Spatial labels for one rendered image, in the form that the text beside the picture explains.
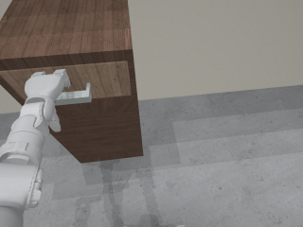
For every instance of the drawer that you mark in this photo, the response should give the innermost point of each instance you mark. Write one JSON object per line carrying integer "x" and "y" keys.
{"x": 107, "y": 79}

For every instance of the robot left forearm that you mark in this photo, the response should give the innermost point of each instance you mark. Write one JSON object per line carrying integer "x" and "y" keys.
{"x": 28, "y": 133}

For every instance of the robot left hand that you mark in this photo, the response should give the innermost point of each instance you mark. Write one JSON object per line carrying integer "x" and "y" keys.
{"x": 50, "y": 85}

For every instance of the cabinet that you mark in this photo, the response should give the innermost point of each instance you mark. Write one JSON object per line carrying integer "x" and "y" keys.
{"x": 50, "y": 33}

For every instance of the handle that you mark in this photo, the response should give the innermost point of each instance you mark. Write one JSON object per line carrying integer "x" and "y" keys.
{"x": 75, "y": 97}

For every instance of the left robot upper arm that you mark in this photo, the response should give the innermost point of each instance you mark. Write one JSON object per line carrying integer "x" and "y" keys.
{"x": 20, "y": 189}

